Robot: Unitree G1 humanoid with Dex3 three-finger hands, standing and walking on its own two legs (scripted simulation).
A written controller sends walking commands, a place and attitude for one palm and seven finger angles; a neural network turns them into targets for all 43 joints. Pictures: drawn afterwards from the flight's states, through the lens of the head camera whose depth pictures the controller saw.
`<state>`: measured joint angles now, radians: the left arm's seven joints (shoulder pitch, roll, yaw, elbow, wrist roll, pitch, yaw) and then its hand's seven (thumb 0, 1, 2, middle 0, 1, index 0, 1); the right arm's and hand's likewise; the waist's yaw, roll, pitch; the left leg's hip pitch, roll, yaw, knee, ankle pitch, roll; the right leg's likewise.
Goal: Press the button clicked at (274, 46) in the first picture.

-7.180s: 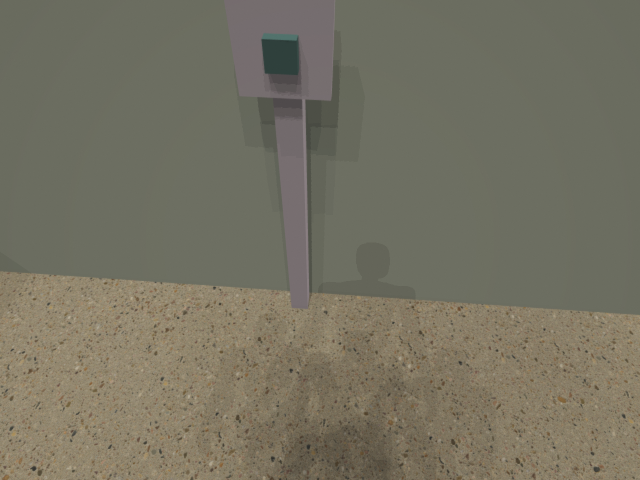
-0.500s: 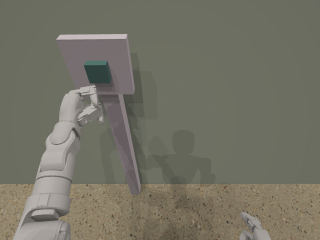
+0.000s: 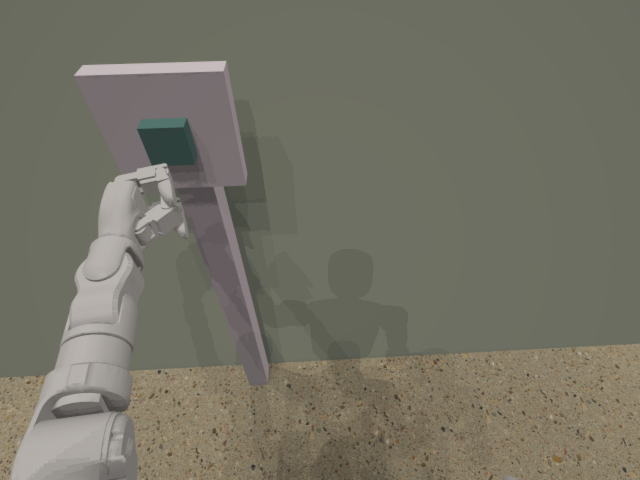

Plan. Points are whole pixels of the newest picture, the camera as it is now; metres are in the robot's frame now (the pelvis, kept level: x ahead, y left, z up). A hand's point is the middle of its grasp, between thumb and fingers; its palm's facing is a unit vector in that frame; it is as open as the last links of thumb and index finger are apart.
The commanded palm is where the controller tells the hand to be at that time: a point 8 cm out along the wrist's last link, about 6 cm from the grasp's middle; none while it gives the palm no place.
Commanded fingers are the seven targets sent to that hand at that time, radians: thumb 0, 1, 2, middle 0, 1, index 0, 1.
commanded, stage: aim a knuckle at the button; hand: left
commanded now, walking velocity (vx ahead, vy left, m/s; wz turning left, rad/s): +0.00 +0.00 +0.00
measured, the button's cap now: (169, 141) +0.51 +0.22 +0.18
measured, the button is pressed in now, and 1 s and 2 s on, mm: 0 6 8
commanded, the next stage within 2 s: press the button with the knuckle in 0.36 s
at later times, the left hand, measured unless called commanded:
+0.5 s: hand (181, 205) +0.41 +0.19 +0.15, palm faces +0.09 -1.00 +0.00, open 3.1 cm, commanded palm +0.39 +0.24 +0.15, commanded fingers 0.00 0.90 0.90 -1.30 -1.50 -1.30 -1.50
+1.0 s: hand (193, 183) +0.46 +0.18 +0.15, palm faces +0.08 -1.00 +0.00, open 2.9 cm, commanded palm +0.44 +0.24 +0.15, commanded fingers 0.00 0.90 0.90 -1.30 -1.50 -1.30 -1.50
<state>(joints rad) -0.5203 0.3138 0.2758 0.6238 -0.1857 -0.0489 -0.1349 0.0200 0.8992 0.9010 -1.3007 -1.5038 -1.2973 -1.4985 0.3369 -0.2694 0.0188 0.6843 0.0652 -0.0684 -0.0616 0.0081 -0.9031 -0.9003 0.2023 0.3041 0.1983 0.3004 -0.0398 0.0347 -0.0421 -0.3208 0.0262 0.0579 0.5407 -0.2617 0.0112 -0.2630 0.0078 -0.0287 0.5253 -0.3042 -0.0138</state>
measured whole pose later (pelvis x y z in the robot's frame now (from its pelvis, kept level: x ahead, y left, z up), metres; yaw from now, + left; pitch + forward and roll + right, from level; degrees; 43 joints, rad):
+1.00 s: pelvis +0.00 +0.00 +0.00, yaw +1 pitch +6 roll -1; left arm -0.78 0.35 0.30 0.93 -0.13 -0.13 -0.13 -0.02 0.86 0.91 -1.30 -1.50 -1.30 -1.50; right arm 0.36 -0.27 0.03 0.69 0.05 -0.05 -0.05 0.01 -0.90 -0.90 0.20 0.30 0.20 0.30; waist -0.07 0.03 -0.05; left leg -0.42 0.03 0.05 0.60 -0.28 0.01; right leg -0.35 0.01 -0.04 0.57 -0.32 -0.01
